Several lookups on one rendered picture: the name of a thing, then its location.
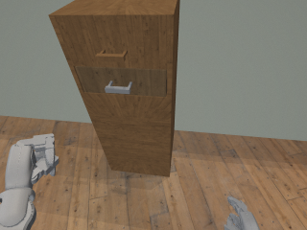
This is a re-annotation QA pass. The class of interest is left robot hand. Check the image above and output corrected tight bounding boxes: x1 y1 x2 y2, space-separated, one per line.
5 133 59 191

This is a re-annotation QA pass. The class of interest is drawer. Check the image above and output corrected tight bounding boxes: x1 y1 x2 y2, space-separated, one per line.
75 66 168 97

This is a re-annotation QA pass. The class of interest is handle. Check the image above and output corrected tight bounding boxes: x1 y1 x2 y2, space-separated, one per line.
95 53 126 62
105 80 132 94

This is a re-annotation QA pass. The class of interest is left robot forearm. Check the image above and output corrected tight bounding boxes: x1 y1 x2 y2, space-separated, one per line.
0 187 36 230

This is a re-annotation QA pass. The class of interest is right robot hand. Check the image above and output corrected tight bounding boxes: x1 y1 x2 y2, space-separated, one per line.
224 196 260 230

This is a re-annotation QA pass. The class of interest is cabinet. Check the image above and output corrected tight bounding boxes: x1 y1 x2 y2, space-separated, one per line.
48 0 180 177

